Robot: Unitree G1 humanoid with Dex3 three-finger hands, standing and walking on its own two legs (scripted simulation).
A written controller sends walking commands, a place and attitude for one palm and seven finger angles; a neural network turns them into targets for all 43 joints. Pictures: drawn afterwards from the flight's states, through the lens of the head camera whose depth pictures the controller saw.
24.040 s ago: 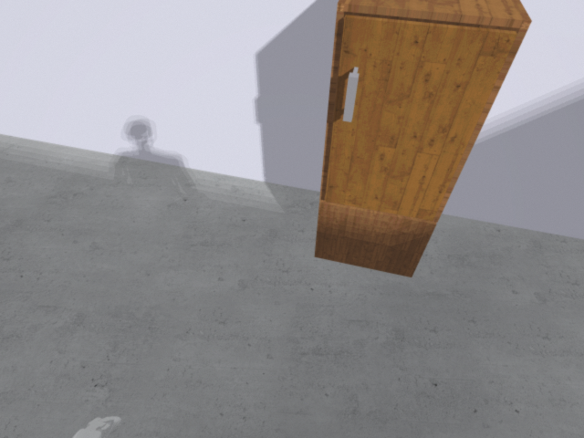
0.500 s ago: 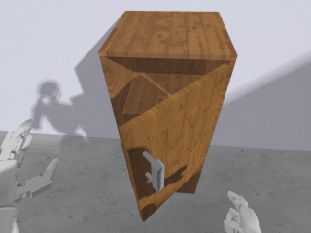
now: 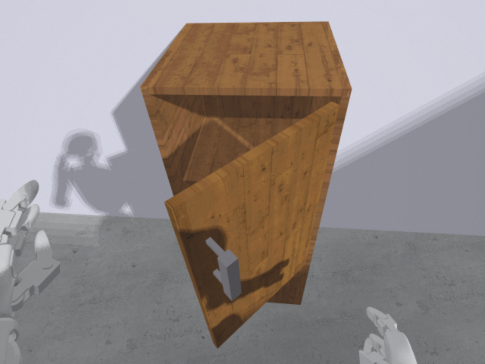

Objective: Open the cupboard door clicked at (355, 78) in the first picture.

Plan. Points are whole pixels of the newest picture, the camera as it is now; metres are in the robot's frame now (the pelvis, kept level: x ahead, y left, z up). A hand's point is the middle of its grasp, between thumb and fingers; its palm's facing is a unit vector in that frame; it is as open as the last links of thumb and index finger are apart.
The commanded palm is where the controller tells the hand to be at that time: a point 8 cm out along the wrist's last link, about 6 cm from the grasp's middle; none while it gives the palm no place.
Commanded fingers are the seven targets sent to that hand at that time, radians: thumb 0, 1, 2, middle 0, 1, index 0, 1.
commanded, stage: step back with the hand held close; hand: left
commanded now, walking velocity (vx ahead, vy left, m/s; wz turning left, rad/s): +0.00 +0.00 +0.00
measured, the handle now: (222, 268) +0.27 +0.08 +0.02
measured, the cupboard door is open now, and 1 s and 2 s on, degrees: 47 47 47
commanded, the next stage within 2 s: stop stepping back and stand still in 1.08 s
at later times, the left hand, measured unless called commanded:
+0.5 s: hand (32, 282) +0.16 +0.28 +0.15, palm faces +0.32 -0.78 -0.54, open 7.4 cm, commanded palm +0.10 +0.32 +0.17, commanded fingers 0.00 0.90 0.90 -0.20 -0.30 -0.20 -0.30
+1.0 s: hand out of the picture +0.02 +0.33 +0.15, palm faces +0.54 -0.72 -0.42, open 7.4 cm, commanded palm -0.03 +0.36 +0.17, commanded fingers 0.00 0.90 0.90 -0.20 -0.30 -0.20 -0.30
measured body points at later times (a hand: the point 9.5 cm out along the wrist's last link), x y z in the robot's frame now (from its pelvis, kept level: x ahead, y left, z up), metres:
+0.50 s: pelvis -0.05 +0.02 +0.00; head -0.02 +0.02 +0.45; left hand +0.14 +0.32 +0.18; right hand +0.14 -0.22 -0.09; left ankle +0.01 +0.12 -0.74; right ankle -0.06 -0.10 -0.74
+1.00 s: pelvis -0.14 +0.05 -0.02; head -0.13 +0.07 +0.43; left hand -0.01 +0.37 +0.18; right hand +0.05 -0.17 -0.10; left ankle -0.09 +0.13 -0.75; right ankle -0.07 -0.09 -0.74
